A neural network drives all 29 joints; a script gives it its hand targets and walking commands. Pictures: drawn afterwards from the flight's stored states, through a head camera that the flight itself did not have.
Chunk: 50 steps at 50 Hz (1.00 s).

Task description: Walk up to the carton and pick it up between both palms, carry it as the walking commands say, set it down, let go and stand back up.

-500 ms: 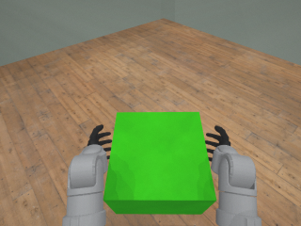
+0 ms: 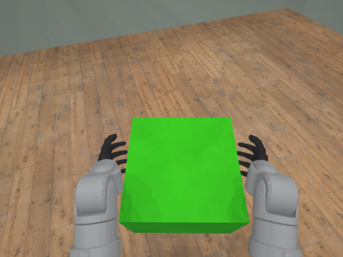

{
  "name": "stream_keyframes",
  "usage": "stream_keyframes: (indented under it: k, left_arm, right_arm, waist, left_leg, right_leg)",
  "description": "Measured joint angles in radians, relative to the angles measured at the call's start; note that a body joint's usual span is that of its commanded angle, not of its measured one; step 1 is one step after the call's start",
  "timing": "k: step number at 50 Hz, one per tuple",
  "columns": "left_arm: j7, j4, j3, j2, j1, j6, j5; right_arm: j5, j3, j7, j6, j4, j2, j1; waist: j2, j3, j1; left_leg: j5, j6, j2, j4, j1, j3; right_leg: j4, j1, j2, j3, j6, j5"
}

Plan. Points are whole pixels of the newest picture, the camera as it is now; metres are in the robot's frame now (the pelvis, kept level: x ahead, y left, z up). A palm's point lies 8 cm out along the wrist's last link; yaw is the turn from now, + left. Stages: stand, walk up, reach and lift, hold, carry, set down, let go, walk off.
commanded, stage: carry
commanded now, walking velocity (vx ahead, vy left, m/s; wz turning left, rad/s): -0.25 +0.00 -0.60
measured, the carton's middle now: (181, 175) +0.32 +0.01 +0.00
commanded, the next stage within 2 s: none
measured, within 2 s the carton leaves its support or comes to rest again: neither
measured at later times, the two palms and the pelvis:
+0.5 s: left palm (153, 124) +0.44 +0.10 +0.05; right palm (274, 150) +0.37 -0.21 +0.05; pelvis +0.12 +0.01 -0.01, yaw -10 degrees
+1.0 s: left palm (167, 131) +0.41 +0.06 +0.06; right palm (292, 198) +0.25 -0.22 +0.05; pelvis +0.08 +0.07 -0.02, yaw -30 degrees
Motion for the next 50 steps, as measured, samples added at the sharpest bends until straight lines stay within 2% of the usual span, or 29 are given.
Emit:
stream_keyframes:
  k: [1, 3, 6, 10, 12, 14, 16, 17, 18, 19, 20, 22, 24, 27, 29, 31, 32, 33, 36, 38, 40, 43, 46, 47, 49, 50]
  left_arm:
    - [0.006, 0.015, -0.005, -0.002, -0.006, -0.004, -0.005]
    - [0.020, 0.037, -0.008, -0.005, -0.017, 0.003, -0.011]
    - [0.027, 0.035, 0.008, -0.007, -0.028, 0.014, -0.003]
    - [0.005, 0.016, 0.031, -0.009, -0.039, 0.011, 0.020]
    - [-0.008, 0.015, 0.038, -0.009, -0.041, 0.006, 0.028]
    - [-0.007, 0.014, 0.041, -0.009, -0.040, 0.000, 0.022]
    - [-0.004, 0.012, 0.036, -0.009, -0.039, -0.003, 0.015]
    - [0.001, 0.007, 0.032, -0.010, -0.041, -0.003, 0.011]
    - [0.006, 0.006, 0.024, -0.011, -0.044, -0.005, 0.008]
    - [0.008, 0.012, 0.013, -0.013, -0.049, -0.010, 0.007]
    - [0.007, 0.020, 0.004, -0.015, -0.055, -0.015, 0.010]
    - [0.002, 0.038, -0.007, -0.016, -0.057, -0.019, 0.014]
    - [-0.007, 0.044, -0.007, -0.013, -0.048, -0.022, 0.020]
    - [-0.011, 0.025, -0.002, -0.012, -0.046, -0.029, 0.023]
    - [-0.008, -0.010, -0.003, -0.013, -0.048, -0.036, 0.023]
    - [-0.006, -0.044, -0.007, -0.013, -0.047, -0.040, 0.024]
    - [-0.005, -0.060, -0.007, -0.012, -0.044, -0.039, 0.024]
    - [-0.007, -0.072, -0.003, -0.010, -0.042, -0.040, 0.023]
    - [-0.017, -0.076, 0.013, -0.006, -0.025, -0.040, 0.022]
    - [-0.005, -0.066, 0.009, -0.003, -0.014, -0.029, 0.010]
    - [0.008, -0.059, 0.002, -0.002, -0.014, -0.020, -0.004]
    - [0.017, -0.051, 0.007, -0.006, -0.028, -0.011, -0.012]
    - [0.012, -0.036, 0.014, -0.011, -0.045, -0.006, -0.005]
    - [0.007, -0.018, 0.012, -0.013, -0.049, -0.013, -0.001]
    - [0.000, 0.020, 0.004, -0.014, -0.051, -0.017, 0.006]
    - [-0.004, 0.035, 0.002, -0.013, -0.048, -0.015, 0.009]
  right_arm:
    - [-0.005, -0.008, 0.009, 0.000, 0.004, -0.006, 0.000]
    - [-0.005, -0.020, 0.010, 0.005, 0.016, -0.008, 0.000]
    - [0.002, -0.025, -0.015, 0.001, 0.030, 0.011, -0.012]
    - [0.008, -0.010, -0.024, -0.017, 0.037, 0.015, -0.027]
    - [-0.002, -0.008, -0.019, -0.019, 0.037, 0.018, -0.036]
    - [-0.014, -0.007, -0.008, -0.022, 0.036, 0.018, -0.036]
    - [-0.021, -0.009, 0.000, -0.021, 0.026, 0.018, -0.034]
    - [-0.022, -0.011, 0.002, -0.022, 0.018, 0.017, -0.031]
    - [-0.020, -0.013, 0.003, -0.026, 0.008, 0.014, -0.024]
    - [-0.015, -0.019, 0.004, -0.029, -0.004, 0.009, -0.015]
    - [-0.011, -0.024, 0.006, -0.031, -0.012, 0.003, -0.008]
    - [0.008, -0.033, -0.004, -0.033, -0.017, -0.002, 0.011]
    - [0.033, -0.032, -0.032, -0.036, -0.015, 0.004, 0.021]
    - [0.055, -0.023, -0.052, -0.045, -0.024, 0.003, 0.016]
    - [0.059, -0.026, -0.045, -0.058, -0.041, 0.006, 0.003]
    - [0.048, -0.029, -0.021, -0.070, -0.055, 0.009, -0.007]
    - [0.041, -0.027, -0.010, -0.072, -0.059, 0.011, -0.012]
    - [0.038, -0.020, -0.006, -0.078, -0.061, 0.012, -0.014]
    - [0.025, 0.005, -0.002, -0.082, -0.043, 0.011, -0.010]
    - [0.012, 0.007, 0.009, -0.068, -0.031, 0.009, -0.004]
    - [0.002, 0.002, 0.015, -0.053, -0.037, 0.008, 0.000]
    - [-0.017, -0.004, 0.031, -0.045, -0.034, 0.009, -0.005]
    - [-0.028, -0.006, 0.033, -0.037, -0.036, 0.009, -0.008]
    - [-0.032, -0.014, 0.035, -0.037, -0.030, 0.008, -0.009]
    - [-0.035, -0.026, 0.031, -0.030, -0.019, 0.007, 0.001]
    - [-0.026, -0.026, 0.020, -0.026, -0.012, 0.005, 0.008]
  waist:
    - [0.008, -0.003, -0.001]
    - [0.002, 0.001, -0.006]
    - [-0.009, 0.019, -0.014]
    - [-0.015, 0.023, -0.024]
    - [0.002, 0.028, -0.024]
    - [0.011, 0.040, -0.019]
    - [0.012, 0.057, -0.020]
    - [0.010, 0.066, -0.024]
    - [0.006, 0.071, -0.031]
    - [0.011, 0.075, -0.037]
    - [0.006, 0.079, -0.042]
    - [-0.013, 0.085, -0.052]
    - [-0.029, 0.092, -0.058]
    - [-0.051, 0.110, -0.058]
    - [-0.062, 0.126, -0.054]
    - [-0.063, 0.135, -0.051]
    - [-0.057, 0.134, -0.049]
    - [-0.064, 0.134, -0.046]
    - [-0.057, 0.140, -0.020]
    - [-0.039, 0.138, -0.006]
    - [-0.018, 0.133, 0.002]
    - [0.004, 0.110, 0.005]
    - [0.009, 0.076, 0.005]
    - [0.016, 0.070, 0.001]
    - [0.005, 0.066, -0.018]
    - [-0.003, 0.066, -0.029]
  left_leg:
    - [-0.041, 0.001, 0.004, 0.065, -0.032, 0.007]
    - [-0.081, 0.002, -0.001, 0.053, -0.059, 0.037]
    - [0.134, 0.012, 0.010, -0.094, -0.020, 0.096]
    - [0.037, 0.021, 0.032, -0.052, -0.001, 0.137]
    - [-0.020, 0.022, 0.061, -0.025, 0.013, 0.158]
    - [-0.063, 0.016, 0.088, 0.011, 0.029, 0.186]
    - [-0.101, 0.006, 0.103, 0.049, 0.048, 0.214]
    - [-0.119, -0.001, 0.109, 0.083, 0.050, 0.224]
    - [-0.129, -0.012, 0.115, 0.146, 0.033, 0.225]
    - [-0.110, -0.029, 0.124, 0.242, -0.010, 0.206]
    - [-0.138, -0.050, 0.111, 0.354, -0.068, 0.163]
    - [-0.218, -0.073, 0.065, 0.536, -0.173, 0.088]
    - [-0.219, -0.082, 0.051, 0.570, -0.246, 0.058]
    - [-0.145, -0.087, 0.057, 0.452, -0.308, 0.036]
    - [-0.079, -0.082, 0.056, 0.333, -0.315, 0.028]
    - [0.042, -0.070, 0.059, 0.175, -0.287, 0.040]
    - [0.169, -0.052, 0.069, 0.087, -0.255, 0.057]
    - [0.183, -0.032, 0.072, 0.073, -0.244, 0.081]
    - [0.105, -0.006, 0.109, 0.114, -0.238, 0.133]
    - [0.103, -0.007, 0.139, 0.103, -0.223, 0.157]
    - [0.114, -0.009, 0.164, 0.093, -0.217, 0.171]
    - [0.125, -0.015, 0.196, 0.096, -0.229, 0.191]
    - [0.120, -0.029, 0.220, 0.141, -0.266, 0.211]
    - [0.060, -0.050, 0.218, 0.181, -0.291, 0.195]
    - [-0.118, -0.082, 0.167, 0.319, -0.341, 0.136]
    - [-0.159, -0.088, 0.138, 0.391, -0.359, 0.113]
  right_leg:
    - [0.021, 0.004, 0.000, -0.014, -0.027, -0.021]
    - [0.020, 0.032, -0.008, -0.026, -0.046, -0.067]
    - [0.014, 0.069, -0.007, -0.013, -0.028, -0.097]
    - [0.124, 0.026, 0.005, 0.035, 0.002, -0.109]
    - [0.242, -0.020, 0.037, 0.061, 0.012, -0.205]
    - [0.307, -0.056, 0.069, 0.069, 0.013, -0.242]
    - [0.276, -0.068, 0.089, 0.056, 0.007, -0.195]
    - [0.216, -0.058, 0.096, 0.042, 0.003, -0.132]
    - [0.168, -0.037, 0.098, 0.030, -0.027, -0.068]
    - [0.166, -0.030, 0.102, 0.025, -0.064, -0.103]
    - [0.183, -0.038, 0.098, 0.028, -0.090, -0.137]
    - [0.199, -0.048, 0.084, 0.043, -0.108, -0.163]
    - [0.180, -0.049, 0.079, 0.068, -0.101, -0.158]
    - [0.161, -0.064, 0.071, 0.112, -0.085, -0.139]
    - [0.170, -0.081, 0.067, 0.147, -0.071, -0.133]
    - [0.204, -0.106, 0.067, 0.182, -0.057, -0.132]
    - [0.241, -0.126, 0.072, 0.192, -0.050, -0.137]
    - [0.290, -0.151, 0.068, 0.200, -0.046, -0.147]
    - [0.504, -0.218, 0.091, 0.196, -0.031, -0.365]
    - [0.572, -0.226, 0.090, 0.164, -0.018, -0.391]
    - [0.550, -0.202, 0.084, 0.138, -0.005, -0.366]
    - [0.404, -0.126, 0.081, 0.119, 0.000, -0.328]
    - [0.177, -0.031, 0.077, 0.115, -0.012, -0.154]
    - [0.186, -0.050, 0.083, 0.120, -0.027, -0.136]
    - [0.216, -0.084, 0.071, 0.140, -0.049, -0.150]
    - [0.214, -0.094, 0.063, 0.153, -0.053, -0.149]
